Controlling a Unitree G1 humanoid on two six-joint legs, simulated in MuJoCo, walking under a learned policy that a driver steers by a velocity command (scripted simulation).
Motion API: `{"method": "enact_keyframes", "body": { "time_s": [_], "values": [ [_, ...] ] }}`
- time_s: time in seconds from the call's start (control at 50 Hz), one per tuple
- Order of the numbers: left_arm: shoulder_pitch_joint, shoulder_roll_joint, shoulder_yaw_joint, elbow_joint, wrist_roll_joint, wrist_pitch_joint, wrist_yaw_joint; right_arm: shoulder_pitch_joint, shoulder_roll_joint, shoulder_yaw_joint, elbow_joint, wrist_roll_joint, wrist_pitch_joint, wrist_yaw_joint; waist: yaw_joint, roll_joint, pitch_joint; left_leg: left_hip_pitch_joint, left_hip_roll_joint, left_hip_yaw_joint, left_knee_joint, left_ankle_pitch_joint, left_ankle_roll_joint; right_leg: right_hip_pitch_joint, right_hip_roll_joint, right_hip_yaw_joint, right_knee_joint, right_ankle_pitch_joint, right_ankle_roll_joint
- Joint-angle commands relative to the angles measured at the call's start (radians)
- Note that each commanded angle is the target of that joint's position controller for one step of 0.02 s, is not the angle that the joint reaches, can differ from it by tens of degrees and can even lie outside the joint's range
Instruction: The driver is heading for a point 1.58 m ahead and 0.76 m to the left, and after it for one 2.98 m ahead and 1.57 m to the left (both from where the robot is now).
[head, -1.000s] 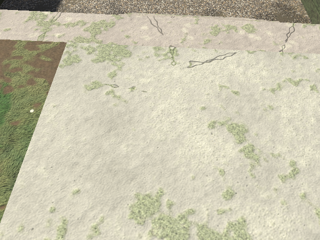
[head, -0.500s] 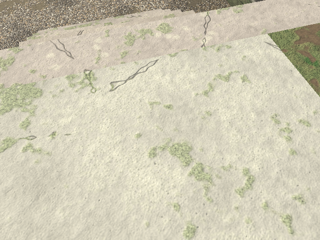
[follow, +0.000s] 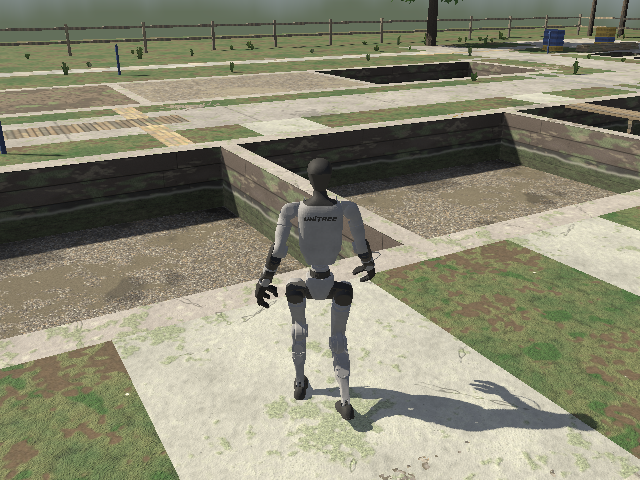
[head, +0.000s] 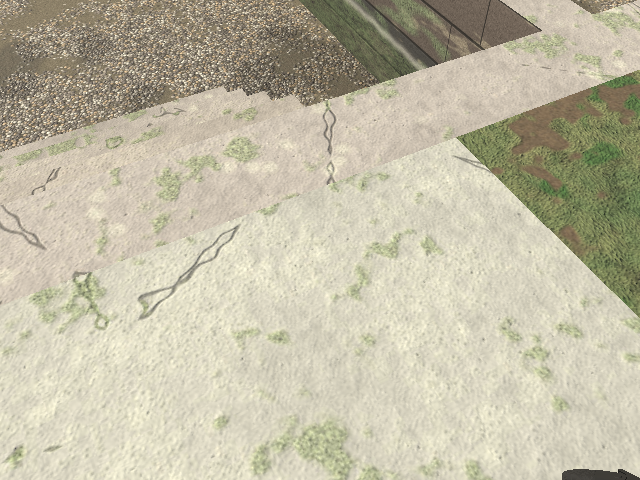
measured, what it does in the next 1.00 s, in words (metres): walks ahead, turning left: right foot, then left foot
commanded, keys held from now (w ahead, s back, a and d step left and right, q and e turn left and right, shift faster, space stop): w+q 1.00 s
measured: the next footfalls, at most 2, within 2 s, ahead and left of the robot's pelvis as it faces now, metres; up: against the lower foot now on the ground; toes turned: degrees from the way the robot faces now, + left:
right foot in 0.40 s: +0.36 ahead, -0.11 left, +0.00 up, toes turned +14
left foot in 0.88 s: +0.53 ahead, +0.24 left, +0.00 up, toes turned +31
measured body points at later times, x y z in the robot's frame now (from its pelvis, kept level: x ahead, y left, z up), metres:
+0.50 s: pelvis +0.26 -0.02 +0.01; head +0.27 -0.02 +0.46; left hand +0.40 +0.27 -0.06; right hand +0.36 -0.28 -0.12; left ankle +0.13 +0.09 -0.65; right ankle +0.32 -0.12 -0.72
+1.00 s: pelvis +0.47 +0.13 +0.00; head +0.51 +0.16 +0.45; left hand +0.40 +0.42 -0.12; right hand +0.76 -0.01 -0.08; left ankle +0.50 +0.22 -0.72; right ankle +0.45 -0.08 -0.63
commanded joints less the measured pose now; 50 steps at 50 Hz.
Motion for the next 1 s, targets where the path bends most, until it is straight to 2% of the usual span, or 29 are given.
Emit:
{"method": "enact_keyframes", "body": {
  "time_s": [0.02,0.04,0.06,0.08,0.12,0.18,0.28,0.32,0.36,0.38,0.4,0.42,0.44,0.46,0.48,0.5,0.54,0.62,0.7,0.8,0.84,0.86,0.88,0.9,0.92,0.94,0.96,0.98,1.0],
  "values": [
    [-0.047,0.129,0.010,-0.105,-0.006,-0.040,-0.006,0.215,-0.130,-0.037,-0.002,0.021,0.018,0.003,-0.114,0.129,-0.084,0.573,0.365,-0.635,-0.268,-0.319,0.240,-0.588,-0.092,-0.035,0.390,0.043,0.003],
    [-0.118,0.118,0.009,-0.125,0.014,-0.047,-0.006,0.174,-0.120,-0.029,-0.011,0.009,0.026,0.004,-0.097,0.066,-0.010,0.439,0.321,-0.542,-0.291,-0.210,0.229,-0.568,-0.119,-0.062,0.323,0.099,0.001],
    [-0.127,0.111,0.013,-0.133,0.030,-0.051,-0.004,0.156,-0.107,-0.022,-0.018,0.003,0.027,0.002,-0.071,0.066,-0.002,0.371,0.288,-0.487,-0.302,-0.102,0.216,-0.518,-0.149,-0.063,0.242,0.144,0.002],
    [-0.118,0.094,0.012,-0.136,0.034,-0.053,-0.005,0.154,-0.103,-0.018,-0.019,0.000,0.028,0.001,-0.053,0.088,-0.009,0.331,0.255,-0.443,-0.313,-0.019,0.209,-0.466,-0.158,-0.073,0.185,0.160,0.008],
    [-0.118,0.063,0.004,-0.145,0.036,-0.053,-0.005,0.178,-0.115,-0.021,-0.012,0.010,0.031,-0.008,-0.043,0.122,-0.029,0.296,0.227,-0.377,-0.325,0.093,0.219,-0.420,-0.153,-0.104,0.067,0.163,0.031],
    [-0.221,0.028,-0.014,-0.176,0.034,-0.054,-0.006,0.214,-0.164,-0.038,-0.004,0.022,0.040,-0.029,-0.066,0.115,-0.022,0.231,0.202,-0.305,-0.336,0.143,0.209,-0.353,-0.128,-0.128,-0.157,0.300,0.062],
    [-0.360,0.043,-0.015,-0.211,0.011,-0.066,-0.023,0.306,-0.167,-0.040,0.010,0.033,0.065,-0.040,-0.116,0.125,-0.006,0.211,0.191,-0.318,-0.294,0.071,0.175,-0.233,-0.071,-0.120,-0.374,0.479,0.083],
    [-0.376,0.066,-0.006,-0.222,0.006,-0.074,-0.027,0.323,-0.170,-0.041,0.009,0.033,0.074,-0.044,-0.107,0.133,-0.006,0.238,0.203,-0.371,-0.253,0.022,0.159,-0.185,-0.063,-0.109,-0.434,0.447,0.074],
    [-0.315,0.088,0.008,-0.207,0.005,-0.082,-0.025,0.309,-0.162,-0.040,-0.001,0.033,0.081,-0.048,-0.058,0.142,-0.023,0.229,0.186,-0.397,-0.184,0.003,0.130,-0.060,-0.067,-0.115,-0.501,0.426,0.047],
    [-0.236,0.113,0.021,-0.190,0.011,-0.083,-0.018,0.296,-0.138,-0.033,-0.012,0.028,0.080,-0.048,-0.014,0.139,-0.059,0.188,0.148,-0.378,-0.100,0.020,0.102,0.068,-0.098,-0.104,-0.519,0.409,0.020],
    [-0.086,0.168,0.037,-0.173,0.027,-0.084,-0.008,0.267,-0.084,-0.014,-0.037,0.017,0.074,-0.045,0.060,0.062,-0.166,0.077,0.092,-0.301,0.142,-0.040,0.062,0.286,-0.249,0.026,-0.505,0.367,-0.043],
    [0.017,0.258,0.060,-0.147,0.038,-0.065,-0.005,0.373,-0.013,0.008,-0.069,0.031,0.058,-0.046,0.039,-0.222,-0.294,-0.216,-0.022,-0.146,0.439,-0.345,0.006,0.571,-0.478,0.380,-0.550,0.248,-0.193],
    [0.037,0.201,0.052,-0.129,0.026,-0.057,-0.012,0.377,-0.094,-0.005,-0.069,0.045,0.056,-0.048,0.043,-0.249,-0.260,-0.373,0.041,-0.135,0.622,-0.447,-0.007,0.550,-0.528,0.557,-0.604,0.060,-0.229],
    [0.001,0.133,0.032,-0.135,0.021,-0.057,-0.013,0.308,-0.153,-0.023,-0.069,0.043,0.062,-0.047,0.053,-0.143,-0.139,-0.412,0.081,-0.148,0.696,-0.363,-0.010,0.447,-0.480,0.439,-0.621,0.046,-0.194],
    [-0.053,0.102,0.019,-0.139,0.024,-0.055,-0.014,0.267,-0.148,-0.026,-0.073,0.034,0.070,-0.046,0.034,-0.085,-0.074,-0.389,0.108,-0.126,0.703,-0.288,-0.018,0.342,-0.430,0.309,-0.641,0.135,-0.163],
    [-0.100,0.075,0.010,-0.135,0.026,-0.053,-0.018,0.243,-0.135,-0.027,-0.082,0.026,0.076,-0.043,0.011,-0.073,-0.023,-0.370,0.129,-0.118,0.673,-0.236,-0.024,0.253,-0.389,0.218,-0.671,0.219,-0.152],
    [-0.147,0.064,0.007,-0.124,0.032,-0.056,-0.021,0.229,-0.100,-0.026,-0.098,0.029,0.092,-0.032,-0.026,-0.101,0.021,-0.305,0.166,-0.106,0.628,-0.178,-0.030,0.129,-0.346,0.083,-0.727,0.332,-0.135],
    [-0.139,0.111,0.025,-0.090,0.028,-0.068,-0.018,0.168,-0.066,-0.016,-0.140,0.021,0.103,-0.019,-0.034,-0.055,0.022,-0.308,0.178,-0.090,0.506,-0.047,-0.056,0.106,-0.347,-0.071,-0.771,0.515,-0.158],
    [-0.121,0.151,0.034,-0.062,0.022,-0.059,-0.011,0.057,-0.052,-0.003,-0.173,0.021,0.095,0.004,0.001,-0.036,0.036,-0.243,0.163,-0.042,0.272,0.148,-0.040,0.117,-0.324,-0.211,-0.767,0.555,-0.124],
    [-0.064,0.203,0.049,-0.024,-0.004,-0.037,-0.010,-0.057,-0.077,-0.008,-0.237,0.024,0.099,0.027,0.022,-0.038,0.068,-0.212,0.132,0.021,0.128,0.072,0.015,0.233,-0.368,-0.282,-0.714,0.624,-0.084],
    [-0.063,0.234,0.058,-0.021,-0.010,-0.024,-0.005,-0.017,-0.109,-0.025,-0.244,0.018,0.104,0.029,-0.018,-0.065,0.023,-0.099,0.070,0.081,0.107,-0.035,0.056,0.268,-0.367,-0.326,-0.581,0.935,-0.061],
    [-0.069,0.243,0.059,-0.021,-0.013,-0.015,-0.002,0.087,-0.141,-0.045,-0.223,0.017,0.108,0.026,-0.083,-0.063,-0.039,0.049,0.022,0.113,0.068,-0.036,0.084,0.252,-0.346,-0.359,-0.426,1.077,-0.042],
    [-0.055,0.218,0.048,-0.024,-0.008,-0.012,0.003,0.259,-0.200,-0.079,-0.175,0.022,0.113,0.013,-0.164,-0.035,-0.129,0.313,-0.018,0.106,0.032,0.012,0.122,0.138,-0.307,-0.388,-0.200,1.063,-0.009],
    [-0.015,0.134,0.016,-0.050,0.038,-0.019,0.002,0.383,-0.298,-0.106,-0.154,0.029,0.123,-0.011,-0.178,0.165,-0.225,0.619,0.194,-0.211,0.035,0.082,0.197,-0.159,-0.245,-0.393,0.151,0.496,0.041],
    [0.025,0.065,-0.015,-0.110,0.037,-0.051,-0.012,0.329,-0.357,-0.101,-0.191,0.030,0.109,-0.005,-0.091,0.335,-0.381,0.853,0.394,-0.799,-0.162,-0.178,0.396,-0.506,-0.048,-0.204,0.448,-0.119,0.081],
    [-0.096,0.171,0.007,-0.117,-0.001,-0.079,-0.024,0.346,-0.264,-0.076,-0.195,0.024,0.097,0.004,-0.169,0.163,-0.357,0.825,0.384,-0.775,-0.237,-0.251,0.340,-0.610,-0.102,-0.073,0.491,-0.061,0.059],
    [-0.156,0.175,0.006,-0.139,-0.021,-0.091,-0.028,0.319,-0.225,-0.064,-0.184,0.018,0.086,0.004,-0.156,0.137,-0.218,0.706,0.350,-0.636,-0.237,-0.199,0.301,-0.646,-0.135,-0.093,0.444,0.022,0.039],
    [-0.159,0.157,0.002,-0.131,-0.002,-0.092,-0.018,0.255,-0.202,-0.055,-0.189,0.017,0.081,0.003,-0.105,0.039,-0.132,0.544,0.307,-0.527,-0.237,-0.090,0.271,-0.594,-0.176,-0.094,0.358,0.097,0.040],
    [-0.150,0.165,0.008,-0.122,0.021,-0.086,-0.011,0.195,-0.171,-0.045,-0.200,0.012,0.080,-0.001,-0.065,0.045,-0.094,0.422,0.272,-0.444,-0.245,0.018,0.254,-0.519,-0.204,-0.091,0.274,0.139,0.047]
  ]
}}
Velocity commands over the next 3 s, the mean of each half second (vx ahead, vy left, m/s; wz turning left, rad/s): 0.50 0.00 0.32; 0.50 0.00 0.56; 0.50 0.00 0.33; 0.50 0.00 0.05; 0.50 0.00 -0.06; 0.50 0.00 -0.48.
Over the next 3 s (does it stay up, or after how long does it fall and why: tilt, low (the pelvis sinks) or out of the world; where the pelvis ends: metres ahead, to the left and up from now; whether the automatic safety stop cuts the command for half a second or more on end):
stays up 1.34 0.79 -0.14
